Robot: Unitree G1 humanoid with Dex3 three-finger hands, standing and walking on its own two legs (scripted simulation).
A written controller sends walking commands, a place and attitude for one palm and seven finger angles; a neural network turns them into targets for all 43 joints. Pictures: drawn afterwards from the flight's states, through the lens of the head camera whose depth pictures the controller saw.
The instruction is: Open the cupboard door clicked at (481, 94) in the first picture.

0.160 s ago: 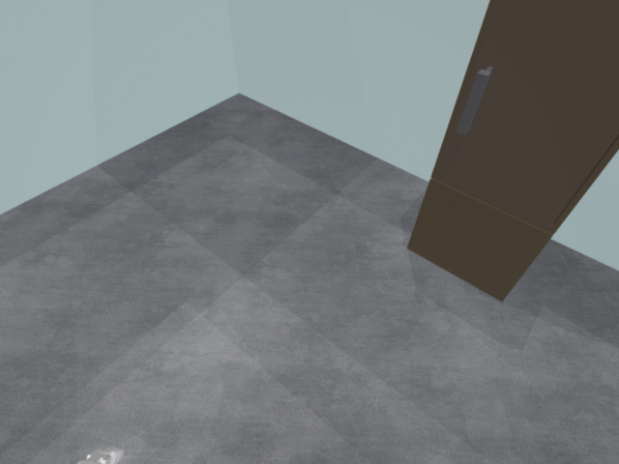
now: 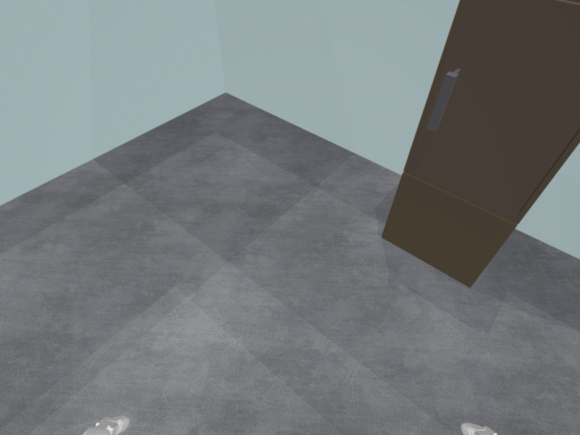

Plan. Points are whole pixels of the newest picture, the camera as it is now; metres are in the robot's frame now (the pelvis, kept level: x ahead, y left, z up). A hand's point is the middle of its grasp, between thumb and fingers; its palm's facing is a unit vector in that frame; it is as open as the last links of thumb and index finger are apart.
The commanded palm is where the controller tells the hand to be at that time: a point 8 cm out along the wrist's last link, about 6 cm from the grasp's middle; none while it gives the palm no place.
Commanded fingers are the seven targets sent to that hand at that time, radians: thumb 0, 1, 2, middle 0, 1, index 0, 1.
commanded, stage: stand and wait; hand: left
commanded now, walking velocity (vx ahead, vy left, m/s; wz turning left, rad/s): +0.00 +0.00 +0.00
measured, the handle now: (444, 100) +1.02 -0.39 -0.04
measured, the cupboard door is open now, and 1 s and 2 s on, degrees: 0 0 0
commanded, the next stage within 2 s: look at it before walking up in 0.72 s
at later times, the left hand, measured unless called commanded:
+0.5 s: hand out of the picture +0.06 +0.24 -0.15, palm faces -0.02 -0.94 -0.34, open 7.4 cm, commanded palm none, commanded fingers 0.00 0.90 0.90 -0.20 -0.30 -0.20 -0.30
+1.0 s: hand out of the picture +0.06 +0.24 -0.15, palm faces -0.02 -0.95 -0.32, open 7.4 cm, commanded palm none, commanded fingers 0.00 0.90 0.90 -0.20 -0.30 -0.20 -0.30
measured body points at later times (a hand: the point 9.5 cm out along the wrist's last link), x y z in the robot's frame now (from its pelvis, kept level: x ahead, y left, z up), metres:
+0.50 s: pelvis -0.01 -0.01 +0.00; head -0.01 -0.01 +0.45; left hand +0.06 +0.29 -0.13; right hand +0.07 -0.31 -0.13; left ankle -0.02 +0.12 -0.74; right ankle -0.02 -0.12 -0.74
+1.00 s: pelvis -0.02 -0.01 +0.01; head -0.01 +0.00 +0.46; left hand +0.06 +0.29 -0.13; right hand +0.06 -0.30 -0.12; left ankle -0.02 +0.12 -0.74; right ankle -0.02 -0.12 -0.74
